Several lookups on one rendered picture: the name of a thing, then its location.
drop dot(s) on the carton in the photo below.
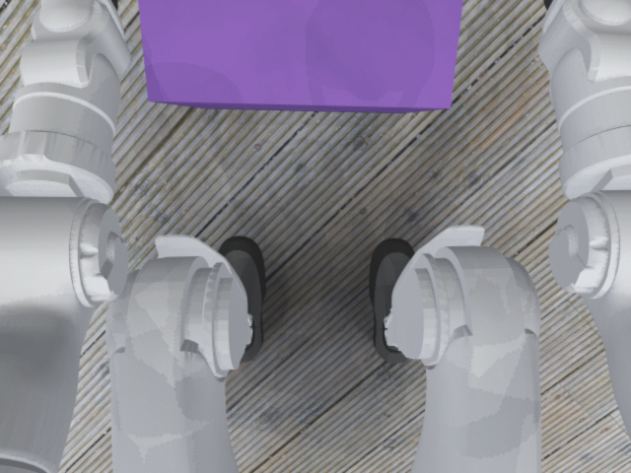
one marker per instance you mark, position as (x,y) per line
(380,56)

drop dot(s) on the robot left upper arm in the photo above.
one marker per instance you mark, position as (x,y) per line
(60,257)

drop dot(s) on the right robot shin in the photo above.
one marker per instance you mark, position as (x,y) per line
(462,235)

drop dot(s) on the right robot forearm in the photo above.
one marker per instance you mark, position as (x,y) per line
(586,48)

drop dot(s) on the left robot forearm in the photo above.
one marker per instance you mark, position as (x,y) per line
(65,109)

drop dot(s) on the left robot shin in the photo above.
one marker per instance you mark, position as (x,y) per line
(167,246)

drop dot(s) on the robot shin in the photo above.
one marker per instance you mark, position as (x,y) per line
(462,235)
(167,246)

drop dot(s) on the robot right upper arm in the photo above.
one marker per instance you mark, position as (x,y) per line
(590,254)

